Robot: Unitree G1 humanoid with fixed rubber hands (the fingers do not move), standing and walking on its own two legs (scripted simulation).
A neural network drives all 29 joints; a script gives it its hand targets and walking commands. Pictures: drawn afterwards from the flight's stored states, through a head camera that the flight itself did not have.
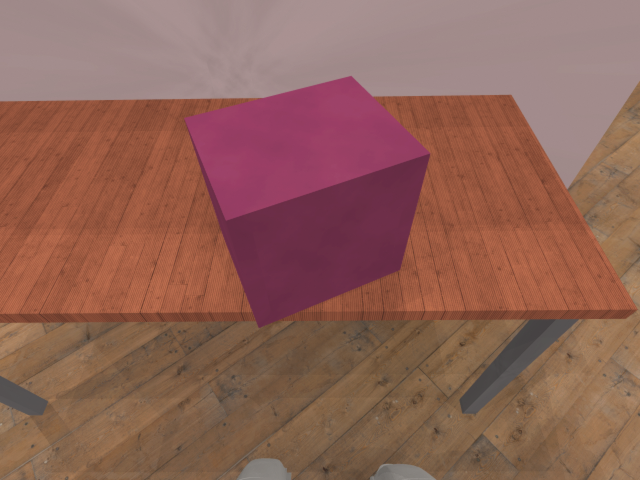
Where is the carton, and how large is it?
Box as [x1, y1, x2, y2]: [184, 76, 430, 327]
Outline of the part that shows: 351,76 184,118 224,239 259,327 398,270 400,267 430,153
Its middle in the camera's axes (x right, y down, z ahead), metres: -0.02 -0.05 +0.57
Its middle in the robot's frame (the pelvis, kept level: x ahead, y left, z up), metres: +0.47 +0.04 +0.06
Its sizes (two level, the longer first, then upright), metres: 0.246 0.199 0.240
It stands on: a table, 0.69 m high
